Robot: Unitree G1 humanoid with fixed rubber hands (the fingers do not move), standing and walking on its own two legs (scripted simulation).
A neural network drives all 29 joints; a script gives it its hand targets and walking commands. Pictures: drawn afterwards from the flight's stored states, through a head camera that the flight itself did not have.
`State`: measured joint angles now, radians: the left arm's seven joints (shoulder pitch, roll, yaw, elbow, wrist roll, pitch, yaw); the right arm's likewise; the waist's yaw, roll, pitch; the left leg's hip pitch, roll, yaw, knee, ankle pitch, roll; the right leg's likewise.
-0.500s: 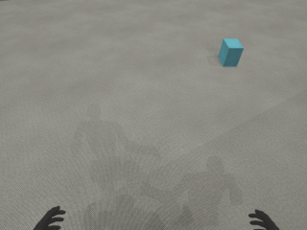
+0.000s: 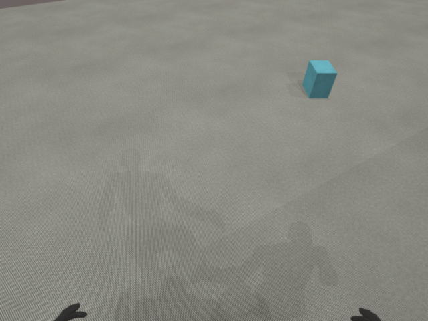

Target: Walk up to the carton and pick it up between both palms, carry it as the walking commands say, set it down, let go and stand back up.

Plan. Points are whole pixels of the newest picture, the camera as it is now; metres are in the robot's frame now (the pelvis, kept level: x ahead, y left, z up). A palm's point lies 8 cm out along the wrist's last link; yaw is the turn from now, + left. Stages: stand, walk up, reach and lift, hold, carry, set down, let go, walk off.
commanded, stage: stand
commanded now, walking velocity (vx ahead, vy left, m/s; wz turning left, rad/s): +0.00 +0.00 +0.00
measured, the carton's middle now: (318, 79) +2.12 -0.88 -0.66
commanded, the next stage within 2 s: walk up in 0.46 s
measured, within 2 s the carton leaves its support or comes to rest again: neither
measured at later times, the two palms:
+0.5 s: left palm out of the picture +0.10 +0.31 -0.10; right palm out of the picture +0.10 -0.31 -0.10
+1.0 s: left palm (152, 292) +0.23 +0.14 -0.12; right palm out of the picture +0.01 -0.39 -0.15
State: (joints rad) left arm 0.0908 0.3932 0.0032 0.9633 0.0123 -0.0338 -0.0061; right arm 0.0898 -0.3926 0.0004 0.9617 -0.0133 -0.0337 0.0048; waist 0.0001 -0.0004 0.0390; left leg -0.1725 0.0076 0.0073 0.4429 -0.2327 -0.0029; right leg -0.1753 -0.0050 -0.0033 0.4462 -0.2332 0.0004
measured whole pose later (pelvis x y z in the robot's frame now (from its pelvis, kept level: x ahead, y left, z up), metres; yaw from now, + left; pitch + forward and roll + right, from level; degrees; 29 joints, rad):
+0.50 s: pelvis +0.00 +0.00 +0.01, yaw +0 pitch -2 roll +0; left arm 0.08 0.40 0.00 1.05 0.01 -0.02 0.00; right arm 0.08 -0.39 0.00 1.05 -0.01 -0.02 0.00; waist 0.00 0.00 0.04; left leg -0.13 0.01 0.01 0.36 -0.19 0.00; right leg -0.13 0.00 0.00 0.36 -0.19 0.00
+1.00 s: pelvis +0.07 -0.11 -0.02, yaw -12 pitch +0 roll +0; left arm 0.17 0.29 0.06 0.91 0.03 -0.01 -0.06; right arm 0.33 -0.34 -0.07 0.98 -0.04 -0.03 0.03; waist -0.02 0.04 0.02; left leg -0.18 0.21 0.10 0.74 -0.50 -0.02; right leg -0.37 -0.08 -0.08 0.65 -0.28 0.02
